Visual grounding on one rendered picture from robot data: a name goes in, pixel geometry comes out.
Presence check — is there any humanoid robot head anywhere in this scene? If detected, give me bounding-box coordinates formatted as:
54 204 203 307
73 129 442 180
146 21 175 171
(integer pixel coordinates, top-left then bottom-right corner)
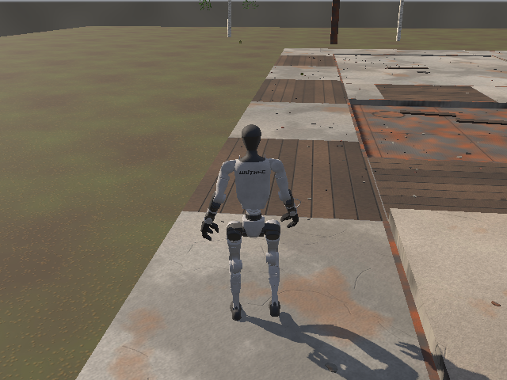
238 124 265 162

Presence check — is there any robot left foot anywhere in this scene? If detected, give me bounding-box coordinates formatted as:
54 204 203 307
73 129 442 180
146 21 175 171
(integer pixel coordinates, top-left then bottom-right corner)
230 301 242 321

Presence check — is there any left robot forearm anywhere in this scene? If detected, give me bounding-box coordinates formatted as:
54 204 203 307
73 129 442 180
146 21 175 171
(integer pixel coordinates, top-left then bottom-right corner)
204 191 221 224

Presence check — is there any robot right upper arm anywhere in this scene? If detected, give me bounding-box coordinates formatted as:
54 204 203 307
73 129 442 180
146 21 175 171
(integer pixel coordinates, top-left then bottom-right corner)
269 158 291 201

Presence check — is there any right robot hand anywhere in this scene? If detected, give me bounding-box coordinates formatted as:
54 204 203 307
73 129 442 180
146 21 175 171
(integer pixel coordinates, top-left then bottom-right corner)
280 213 299 228

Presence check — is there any right robot forearm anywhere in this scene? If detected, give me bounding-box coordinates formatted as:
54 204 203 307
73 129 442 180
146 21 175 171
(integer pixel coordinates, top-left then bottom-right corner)
283 189 297 216

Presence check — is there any left robot hand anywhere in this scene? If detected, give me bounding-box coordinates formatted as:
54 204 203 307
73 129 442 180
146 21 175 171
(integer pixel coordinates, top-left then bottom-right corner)
200 221 219 241

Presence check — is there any robot left upper arm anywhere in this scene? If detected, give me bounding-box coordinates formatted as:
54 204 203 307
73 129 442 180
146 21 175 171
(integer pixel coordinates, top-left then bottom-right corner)
213 159 236 204

